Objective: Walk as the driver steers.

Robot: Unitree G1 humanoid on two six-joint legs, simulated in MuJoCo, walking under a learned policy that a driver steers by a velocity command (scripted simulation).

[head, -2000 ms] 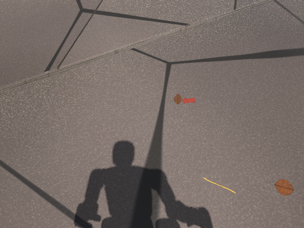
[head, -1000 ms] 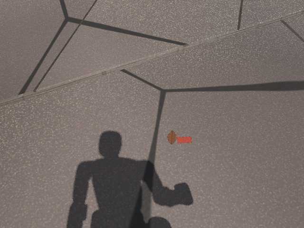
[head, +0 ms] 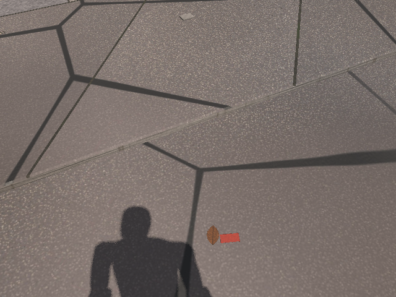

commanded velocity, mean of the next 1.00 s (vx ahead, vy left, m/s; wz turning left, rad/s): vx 0.01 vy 0.00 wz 0.00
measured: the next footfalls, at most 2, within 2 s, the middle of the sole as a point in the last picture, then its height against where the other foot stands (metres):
right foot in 1.34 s outside the picture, level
left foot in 1.84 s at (203, 293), level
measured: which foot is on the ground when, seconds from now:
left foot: down 0.00-1.00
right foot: down 0.00-0.96, up 0.98-1.00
